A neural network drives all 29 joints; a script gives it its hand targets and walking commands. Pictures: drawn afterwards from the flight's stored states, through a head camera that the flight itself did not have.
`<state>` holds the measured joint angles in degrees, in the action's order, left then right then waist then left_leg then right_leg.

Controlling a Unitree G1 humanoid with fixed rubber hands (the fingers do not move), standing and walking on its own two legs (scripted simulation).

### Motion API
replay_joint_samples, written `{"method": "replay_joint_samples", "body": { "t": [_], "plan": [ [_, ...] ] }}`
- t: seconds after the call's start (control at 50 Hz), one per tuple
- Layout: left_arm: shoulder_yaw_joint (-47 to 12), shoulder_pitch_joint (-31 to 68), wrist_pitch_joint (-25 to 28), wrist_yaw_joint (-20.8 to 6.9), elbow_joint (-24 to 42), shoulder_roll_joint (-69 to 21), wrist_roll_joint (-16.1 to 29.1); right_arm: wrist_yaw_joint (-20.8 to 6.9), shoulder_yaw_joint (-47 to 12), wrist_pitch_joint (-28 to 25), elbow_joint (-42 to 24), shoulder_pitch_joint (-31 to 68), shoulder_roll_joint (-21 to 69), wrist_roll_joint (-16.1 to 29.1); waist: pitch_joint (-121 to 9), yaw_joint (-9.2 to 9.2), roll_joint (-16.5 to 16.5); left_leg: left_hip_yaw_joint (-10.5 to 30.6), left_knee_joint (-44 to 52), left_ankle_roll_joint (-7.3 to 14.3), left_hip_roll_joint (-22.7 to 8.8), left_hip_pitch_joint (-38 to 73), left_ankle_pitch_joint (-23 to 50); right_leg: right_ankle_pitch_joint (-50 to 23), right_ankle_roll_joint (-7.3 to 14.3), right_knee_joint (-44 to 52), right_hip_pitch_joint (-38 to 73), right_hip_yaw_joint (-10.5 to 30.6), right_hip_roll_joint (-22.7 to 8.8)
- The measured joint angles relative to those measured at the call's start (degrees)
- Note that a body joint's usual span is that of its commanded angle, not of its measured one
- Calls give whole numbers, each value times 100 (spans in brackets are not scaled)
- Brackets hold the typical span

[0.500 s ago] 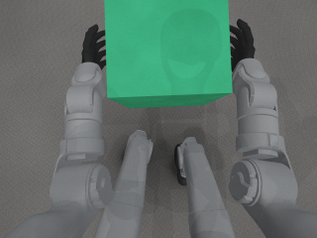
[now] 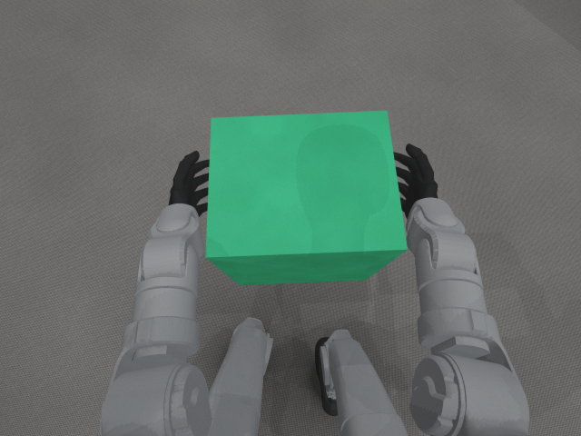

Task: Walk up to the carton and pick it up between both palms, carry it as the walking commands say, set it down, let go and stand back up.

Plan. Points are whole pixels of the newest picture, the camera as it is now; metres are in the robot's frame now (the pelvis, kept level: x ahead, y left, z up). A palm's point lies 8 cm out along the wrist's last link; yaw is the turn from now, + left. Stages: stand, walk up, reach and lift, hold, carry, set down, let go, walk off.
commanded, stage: reach and lift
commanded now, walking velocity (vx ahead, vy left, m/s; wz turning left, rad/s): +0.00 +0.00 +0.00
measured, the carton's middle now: (301, 212) +0.42 +0.03 -0.10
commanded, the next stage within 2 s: none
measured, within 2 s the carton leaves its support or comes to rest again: neither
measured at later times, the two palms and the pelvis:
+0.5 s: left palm (162, 186) +0.38 +0.19 +0.05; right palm (447, 179) +0.42 -0.13 +0.06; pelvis +0.08 +0.00 +0.07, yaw -1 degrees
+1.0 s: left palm (136, 179) +0.36 +0.19 +0.11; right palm (481, 172) +0.39 -0.13 +0.12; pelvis +0.10 +0.01 +0.08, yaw +0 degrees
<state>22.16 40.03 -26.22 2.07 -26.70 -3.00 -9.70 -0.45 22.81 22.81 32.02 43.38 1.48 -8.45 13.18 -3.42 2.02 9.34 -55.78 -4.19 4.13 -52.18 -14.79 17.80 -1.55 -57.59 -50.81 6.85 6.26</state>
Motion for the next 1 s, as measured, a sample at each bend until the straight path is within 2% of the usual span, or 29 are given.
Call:
{"method": "replay_joint_samples", "body": {
  "t": [0.1,0.26,0.44,0.7,0.9,1.0],
  "plan": [
    [172,-410,0,-102,-274,-153,-246,-82,233,8,364,-308,180,-248,-801,11,-5,-15,541,37,-45,368,92,-95,39,528,359,35,-43],
    [355,-829,17,-344,-425,-304,-634,-163,371,39,408,-766,408,-643,-1187,-17,-58,-96,1461,128,-127,1378,246,-261,71,1430,1347,129,-122],
    [-25,-1670,-99,-336,157,-409,-433,-190,-54,160,-249,-1660,541,-519,-1226,-67,-13,-146,2210,190,-155,2197,358,-362,84,2162,2154,188,-216],
    [-606,-2745,-732,-208,1330,-523,-154,-210,-711,720,-1328,-2736,546,-253,-1298,-79,-98,-176,3140,284,-175,3462,504,-519,84,3129,3432,238,-342],
    [-836,-2986,-1306,-206,1754,-474,-147,-176,-919,1294,-1799,-3014,540,-222,-1221,-98,-145,-174,3470,289,-203,4250,568,-577,111,3439,4209,237,-363],
    [-811,-2939,-1577,-204,1864,-480,-177,-177,-922,1539,-1825,-2919,533,-223,-1173,-50,-134,-132,3395,271,-216,4464,530,-554,134,3412,4456,187,-343]
  ]
}}
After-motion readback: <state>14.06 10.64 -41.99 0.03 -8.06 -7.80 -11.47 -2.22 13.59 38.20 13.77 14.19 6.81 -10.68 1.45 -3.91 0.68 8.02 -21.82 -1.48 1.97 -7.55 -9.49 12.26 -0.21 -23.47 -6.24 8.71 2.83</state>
